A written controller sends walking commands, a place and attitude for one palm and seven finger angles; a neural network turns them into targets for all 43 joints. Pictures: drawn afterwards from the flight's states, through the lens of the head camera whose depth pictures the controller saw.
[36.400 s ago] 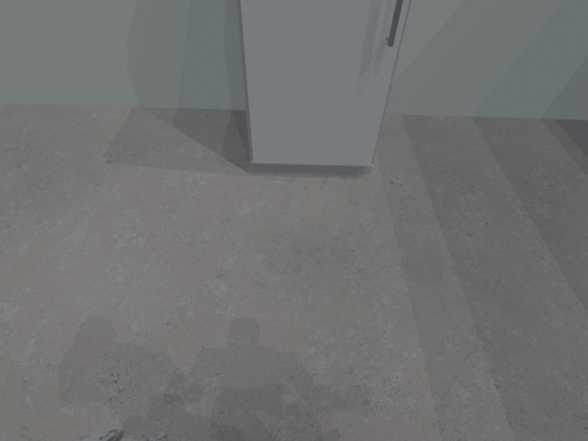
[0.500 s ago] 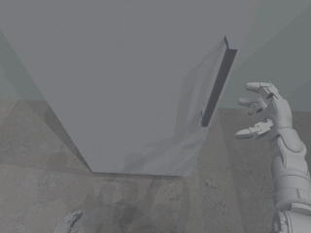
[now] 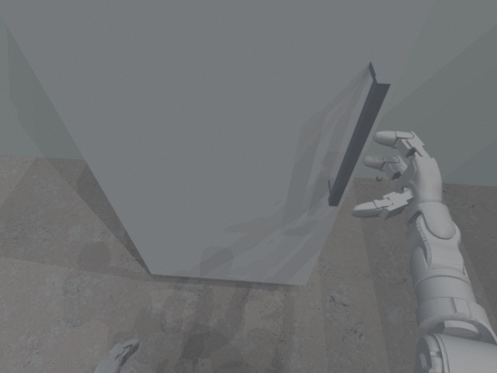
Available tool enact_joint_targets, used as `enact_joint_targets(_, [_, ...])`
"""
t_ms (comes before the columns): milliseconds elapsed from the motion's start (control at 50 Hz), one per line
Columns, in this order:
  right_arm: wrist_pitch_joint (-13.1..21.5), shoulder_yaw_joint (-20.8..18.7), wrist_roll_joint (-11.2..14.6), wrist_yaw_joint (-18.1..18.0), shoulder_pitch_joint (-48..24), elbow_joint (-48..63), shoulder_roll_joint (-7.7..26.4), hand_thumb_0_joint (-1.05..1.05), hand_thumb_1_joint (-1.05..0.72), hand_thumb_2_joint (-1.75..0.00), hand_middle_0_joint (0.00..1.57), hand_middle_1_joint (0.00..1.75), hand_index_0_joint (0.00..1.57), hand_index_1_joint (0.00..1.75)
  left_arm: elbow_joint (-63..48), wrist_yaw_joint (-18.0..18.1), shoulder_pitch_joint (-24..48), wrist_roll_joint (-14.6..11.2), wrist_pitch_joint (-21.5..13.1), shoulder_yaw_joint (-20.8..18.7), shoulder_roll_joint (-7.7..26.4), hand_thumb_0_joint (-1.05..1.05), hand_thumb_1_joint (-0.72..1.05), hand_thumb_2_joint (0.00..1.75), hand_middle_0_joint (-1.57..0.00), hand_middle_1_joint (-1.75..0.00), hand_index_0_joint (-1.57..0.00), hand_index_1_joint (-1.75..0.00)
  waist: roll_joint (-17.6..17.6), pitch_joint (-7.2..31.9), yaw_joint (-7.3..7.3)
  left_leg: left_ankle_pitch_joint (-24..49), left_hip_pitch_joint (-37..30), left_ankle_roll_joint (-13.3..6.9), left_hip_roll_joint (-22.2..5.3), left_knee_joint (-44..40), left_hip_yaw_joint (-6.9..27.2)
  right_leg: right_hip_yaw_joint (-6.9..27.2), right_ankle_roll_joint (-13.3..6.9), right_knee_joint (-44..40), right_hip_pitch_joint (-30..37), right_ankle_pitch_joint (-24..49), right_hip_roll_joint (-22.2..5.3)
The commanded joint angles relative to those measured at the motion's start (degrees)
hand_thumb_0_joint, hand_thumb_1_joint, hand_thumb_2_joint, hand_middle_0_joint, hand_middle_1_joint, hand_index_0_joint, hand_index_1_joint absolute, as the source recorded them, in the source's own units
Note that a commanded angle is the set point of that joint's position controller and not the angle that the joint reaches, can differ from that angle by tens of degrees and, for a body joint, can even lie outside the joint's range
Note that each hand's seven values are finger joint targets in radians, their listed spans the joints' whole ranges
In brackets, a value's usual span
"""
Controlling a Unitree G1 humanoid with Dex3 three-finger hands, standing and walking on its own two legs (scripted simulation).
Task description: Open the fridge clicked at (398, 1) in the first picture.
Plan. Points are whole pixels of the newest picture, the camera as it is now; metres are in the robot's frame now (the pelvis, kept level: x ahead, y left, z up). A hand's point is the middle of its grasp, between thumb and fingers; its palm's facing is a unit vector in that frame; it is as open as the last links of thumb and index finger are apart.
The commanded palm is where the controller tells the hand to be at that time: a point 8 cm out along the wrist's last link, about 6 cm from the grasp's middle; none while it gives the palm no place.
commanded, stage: feel for the door with the fingertips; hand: right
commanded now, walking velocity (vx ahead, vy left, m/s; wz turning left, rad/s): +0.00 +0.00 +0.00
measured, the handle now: (350, 146) +0.50 -0.12 +0.10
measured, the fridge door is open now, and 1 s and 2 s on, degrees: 0 0 0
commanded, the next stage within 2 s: slide the fingers in behind the handle in 0.46 s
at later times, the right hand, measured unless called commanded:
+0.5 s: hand (374, 165) +0.44 -0.16 +0.11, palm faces -0.04 +1.00 +0.00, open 14.0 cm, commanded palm +0.42 -0.22 +0.11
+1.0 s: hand (381, 183) +0.40 -0.16 +0.11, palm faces -0.04 +1.00 +0.00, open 14.0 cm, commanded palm +0.38 -0.21 +0.11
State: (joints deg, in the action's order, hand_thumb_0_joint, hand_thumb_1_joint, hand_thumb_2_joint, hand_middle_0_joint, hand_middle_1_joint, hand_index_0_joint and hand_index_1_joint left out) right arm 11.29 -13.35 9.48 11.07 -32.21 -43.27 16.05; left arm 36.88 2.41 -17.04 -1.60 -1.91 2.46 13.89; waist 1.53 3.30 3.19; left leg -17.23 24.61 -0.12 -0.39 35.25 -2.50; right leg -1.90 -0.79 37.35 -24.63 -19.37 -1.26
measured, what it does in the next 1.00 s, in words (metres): stands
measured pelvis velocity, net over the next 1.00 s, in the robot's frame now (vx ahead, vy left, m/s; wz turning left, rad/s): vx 0.00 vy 0.00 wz -0.01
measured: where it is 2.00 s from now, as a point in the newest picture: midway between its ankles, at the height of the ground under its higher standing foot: outside the picture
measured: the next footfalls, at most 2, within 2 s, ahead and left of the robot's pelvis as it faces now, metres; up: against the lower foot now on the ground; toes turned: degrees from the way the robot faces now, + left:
none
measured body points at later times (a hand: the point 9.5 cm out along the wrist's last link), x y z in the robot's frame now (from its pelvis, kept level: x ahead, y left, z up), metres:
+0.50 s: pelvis +0.00 +0.00 +0.00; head +0.05 +0.00 +0.44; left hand +0.08 +0.26 -0.12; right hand +0.44 -0.21 +0.11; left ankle +0.00 +0.12 -0.72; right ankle -0.01 -0.11 -0.72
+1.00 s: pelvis +0.00 +0.00 +0.00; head +0.03 +0.00 +0.45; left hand +0.11 +0.25 -0.11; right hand +0.40 -0.21 +0.11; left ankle +0.00 +0.12 -0.72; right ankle -0.01 -0.11 -0.72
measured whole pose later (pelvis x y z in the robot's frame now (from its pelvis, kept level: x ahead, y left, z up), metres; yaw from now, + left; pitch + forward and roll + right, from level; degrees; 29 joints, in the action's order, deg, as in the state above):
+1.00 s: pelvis +0.00 +0.00 +0.00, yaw +0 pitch +6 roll +1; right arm 11.6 -11.0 10.3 11.2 -29.0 -38.9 14.7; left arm 36.8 2.1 -17.1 -2.0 -1.7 1.2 14.6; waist 1.7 3.8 2.1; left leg -17.4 23.6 0.1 -0.5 34.8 -2.8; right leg -1.4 -1.0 37.6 -24.1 -19.8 -1.1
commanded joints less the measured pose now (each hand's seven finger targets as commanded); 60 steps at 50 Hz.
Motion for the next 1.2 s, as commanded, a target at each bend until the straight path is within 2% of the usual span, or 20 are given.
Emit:
enact_joint_targets(0, [5.01, -1.44, 1.54, 1.45, -25.57, 12.59, 11.58, 0.00, 0.50, -0.30, 0.30, 1.20, 0.30, 1.20, -6.16, 1.09, -0.20, -0.35, -2.52, -3.55, 8.41, 0.00, 0.90, 0.90, -0.20, -0.30, -0.20, -0.30, -0.38, 17.81, 0.00, 17.94, -8.43, -1.37, 1.44, -3.08, 0.88, 1.72, -0.79, -3.83, 7.10, 15.41, 1.14])
enact_joint_targets(80, [4.30, -1.02, 2.22, 3.12, -26.77, 8.36, 11.71, 0.00, 0.50, -0.30, 0.30, 1.20, 0.30, 1.20, -5.43, 1.24, -1.20, -0.57, -2.36, -3.65, 9.15, 0.00, 0.90, 0.90, -0.20, -0.30, -0.20, -0.30, -3.03, 16.58, 0.68, 16.78, -7.37, -1.24, 1.41, -3.32, 0.75, 1.88, -0.91, -3.54, 5.94, 13.98, 1.18])
enact_joint_targets(160, [4.98, -0.65, 1.91, 3.16, -31.66, 8.53, 11.62, 0.00, 0.50, -0.30, 0.30, 1.20, 0.30, 1.20, -5.11, 1.23, -1.45, -0.43, -2.55, -3.79, 9.04, 0.00, 0.90, 0.90, -0.20, -0.30, -0.20, -0.30, 0.53, 17.87, 1.03, 15.92, -5.42, -1.42, 1.43, -2.83, 0.73, 2.28, -0.78, -3.11, 6.97, 14.23, 1.43])
enact_joint_targets(240, [5.44, 0.17, 1.63, 2.37, -32.31, 6.23, 10.59, 0.00, 0.50, -0.30, 0.30, 1.20, 0.30, 1.20, -4.51, 0.89, -2.42, -0.39, -2.58, -3.83, 9.08, 0.00, 0.90, 0.90, -0.20, -0.30, -0.20, -0.30, -0.18, 18.17, 1.31, 16.92, -4.57, -1.45, 1.67, -1.98, 0.23, 2.73, -0.52, -2.57, 7.17, 16.04, 1.25])
enact_joint_targets(300, [5.78, -4.25, 1.34, 1.43, -31.97, 3.97, 15.27, 0.00, 0.50, -0.30, 0.30, 1.20, 0.30, 1.20, -4.21, 0.71, -3.22, -0.07, -2.31, -3.99, 9.66, 0.00, 0.90, 0.90, -0.20, -0.30, -0.20, -0.30, -2.67, 18.92, 0.59, 16.87, -6.21, -1.22, 1.50, -1.94, 0.80, 2.40, -0.83, -2.55, 4.77, 14.73, 1.34])
enact_joint_targets(360, [6.66, -3.57, 0.57, 1.20, -31.87, 5.41, 14.47, 0.00, 0.50, -0.30, 0.30, 1.20, 0.30, 1.20, -4.81, 0.39, -3.29, 0.03, -2.23, -3.97, 9.18, 0.00, 0.90, 0.90, -0.20, -0.30, -0.20, -0.30, 1.00, 20.88, 0.08, 18.95, -6.60, -1.49, 1.60, -1.21, 0.83, 2.10, -0.58, -2.14, 6.12, 17.30, 1.42])
enact_joint_targets(380, [6.89, -3.35, 0.40, 1.12, -31.79, 5.03, 14.72, 0.00, 0.50, -0.30, 0.30, 1.20, 0.30, 1.20, -4.72, 0.31, -3.81, 0.11, -2.00, -4.02, 9.42, 0.00, 0.90, 0.90, -0.20, -0.30, -0.20, -0.30, -1.05, 21.02, 0.30, 19.46, -7.18, -1.51, 1.69, -1.00, 0.68, 2.27, -0.70, -1.91, 5.73, 18.14, 1.25])
enact_joint_targets(440, [7.08, -3.39, 0.50, 1.22, -32.45, 4.87, 14.45, 0.00, 0.50, -0.30, 0.30, 1.20, 0.30, 1.20, -4.95, 0.19, -3.73, -0.06, -1.82, -4.06, 9.29, 0.00, 0.90, 0.90, -0.20, -0.30, -0.20, -0.30, 0.59, 20.75, 0.59, 18.99, -6.52, -1.37, 1.83, -1.17, 0.91, 1.90, -0.62, -2.00, 5.58, 16.88, 1.26])
enact_joint_targets(480, [7.02, -3.36, 0.48, 1.40, -32.84, 3.08, 14.61, 0.00, 0.50, -0.30, 0.30, 1.20, 0.30, 1.20, -4.56, 0.24, -4.51, -0.02, -1.63, -4.17, 9.57, 0.00, 0.90, 0.90, -0.20, -0.30, -0.20, -0.30, -2.65, 19.32, 1.06, 18.49, -6.37, -1.37, 1.92, -1.38, 0.61, 2.24, -0.81, -2.01, 4.69, 16.78, 1.03])
enact_joint_targets(500, [7.22, -4.21, 0.62, 1.42, -32.68, 3.89, 15.26, 0.00, 0.50, -0.30, 0.30, 1.20, 0.30, 1.20, -4.73, 0.26, -4.20, -0.07, -1.66, -4.27, 9.52, 0.00, 0.90, 0.90, -0.20, -0.30, -0.20, -0.30, -0.68, 20.40, 0.64, 19.03, -6.68, -1.36, 1.87, -1.25, 0.90, 1.95, -0.78, -2.05, 5.04, 16.91, 1.12])
enact_joint_targets(540, [7.12, -2.96, 0.76, 1.74, -31.83, 5.05, 13.58, 0.00, 0.50, -0.30, 0.30, 1.20, 0.30, 1.20, -5.02, 0.14, -4.13, -0.09, -1.70, -4.18, 9.26, 0.00, 0.90, 0.90, -0.20, -0.30, -0.20, -0.30, 1.35, 21.18, 0.52, 19.77, -6.41, -1.52, 1.95, -1.09, 0.75, 1.87, -0.62, -1.88, 6.41, 18.24, 1.15])
enact_joint_targets(620, [6.91, -3.18, 1.38, 2.01, -27.40, 7.45, 12.57, 0.00, 0.50, -0.30, 0.30, 1.20, 0.30, 1.20, -5.49, -0.21, -4.39, -0.09, -1.69, -4.63, 9.22, 0.00, 0.90, 0.90, -0.20, -0.30, -0.20, -0.30, -0.01, 22.81, -0.38, 21.85, -7.82, -1.52, 2.13, -0.93, 0.48, 1.84, -0.61, -1.76, 7.49, 21.07, 0.93])
enact_joint_targets(680, [6.07, -3.34, 1.43, 1.83, -25.44, 8.18, 12.95, 0.00, 0.50, -0.30, 0.30, 1.20, 0.30, 1.20, -5.64, -0.18, -3.97, -0.20, -1.38, -4.62, 9.23, 0.00, 0.90, 0.90, -0.20, -0.30, -0.20, -0.30, -1.98, 20.11, -0.50, 21.56, -8.61, -1.52, 2.04, -1.39, 0.34, 1.70, -0.78, -2.25, 5.92, 20.27, 0.85])
enact_joint_targets(760, [5.78, -3.15, 1.54, 1.40, -22.97, 14.35, 12.31, 0.00, 0.50, -0.30, 0.30, 1.20, 0.30, 1.20, -6.59, -0.17, -2.65, -0.26, -1.57, -4.54, 8.70, 0.00, 0.90, 0.90, -0.20, -0.30, -0.20, -0.30, -0.28, 21.05, -1.24, 22.66, -9.69, -1.57, 1.97, -1.50, 0.43, 1.67, -0.71, -2.79, 7.60, 21.57, 0.94])
enact_joint_targets(880, [4.46, -0.71, 1.73, 0.93, -21.44, 16.75, 10.02, 0.00, 0.50, -0.30, 0.30, 1.20, 0.30, 1.20, -6.56, 0.30, -0.60, -0.57, -1.77, -4.28, 8.53, 0.00, 0.90, 0.90, -0.20, -0.30, -0.20, -0.30, -2.23, 16.60, -0.40, 18.57, -8.55, -1.36, 1.75, -3.08, 0.23, 1.63, -0.86, -3.86, 7.20, 16.76, 0.81])
enact_joint_targets(960, [4.30, 3.08, 1.52, 0.17, -23.96, 20.45, 5.93, 0.00, 0.50, -0.30, 0.30, 1.20, 0.30, 1.20, -6.41, 0.47, 1.05, -0.64, -2.77, -4.03, 7.77, 0.00, 0.90, 0.90, -0.20, -0.30, -0.20, -0.30, 2.22, 17.27, 0.18, 17.36, -6.19, -1.60, 1.74, -3.16, -0.12, 2.37, -0.38, -3.78, 11.11, 17.70, 0.88])
enact_joint_targets(1040, [2.99, 3.37, 1.51, -0.90, -24.29, 16.14, 4.97, 0.00, 0.50, -0.30, 0.30, 1.20, 0.30, 1.20, -5.74, 0.62, 1.73, -0.56, -2.90, -3.62, 7.90, 0.00, 0.90, 0.90, -0.20, -0.30, -0.20, -0.30, -1.06, 14.37, 0.46, 15.05, -5.25, -1.39, 1.59, -3.69, -0.35, 2.60, -0.39, -4.33, 9.01, 14.42, 1.05])
enact_joint_targets(1060, [2.78, 1.88, 1.42, -1.30, -25.17, 15.04, 6.66, 0.00, 0.50, -0.30, 0.30, 1.20, 0.30, 1.20, -5.51, 0.78, 1.67, -0.54, -2.85, -3.58, 8.12, 0.00, 0.90, 0.90, -0.20, -0.30, -0.20, -0.30, -2.73, 13.88, 0.34, 13.75, -5.19, -1.35, 1.56, -3.91, -0.29, 2.90, -0.44, -4.55, 8.10, 12.92, 1.11])
enact_joint_targets(1140, [3.72, 0.98, 0.60, -2.16, -25.53, 15.33, 7.61, 0.00, 0.50, -0.30, 0.30, 1.20, 0.30, 1.20, -5.95, 0.76, 2.16, -0.15, -2.95, -3.37, 7.76, 0.00, 0.90, 0.90, -0.20, -0.30, -0.20, -0.30, -0.20, 17.09, -0.84, 14.66, -6.83, -1.67, 1.27, -3.33, 0.09, 2.67, -0.30, -4.48, 9.19, 14.23, 1.36])
enact_joint_targets(1180, [4.12, 2.61, 0.80, -2.06, -24.66, 14.15, 5.52, 0.00, 0.50, -0.30, 0.30, 1.20, 0.30, 1.20, -6.15, 0.53, 1.98, -0.16, -3.12, -3.27, 7.70, 0.00, 0.90, 0.90, -0.20, -0.30, -0.20, -0.30, -2.72, 16.56, -0.53, 15.03, -7.13, -1.61, 1.39, -3.28, -0.18, 2.78, -0.35, -4.43, 8.59, 14.62, 1.15])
